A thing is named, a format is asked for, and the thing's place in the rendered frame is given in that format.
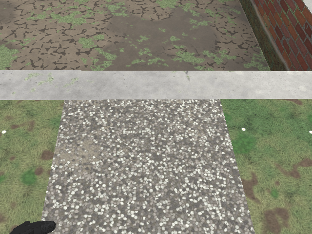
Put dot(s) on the robot left hand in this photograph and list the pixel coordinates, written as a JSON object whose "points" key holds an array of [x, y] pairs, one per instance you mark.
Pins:
{"points": [[37, 227]]}

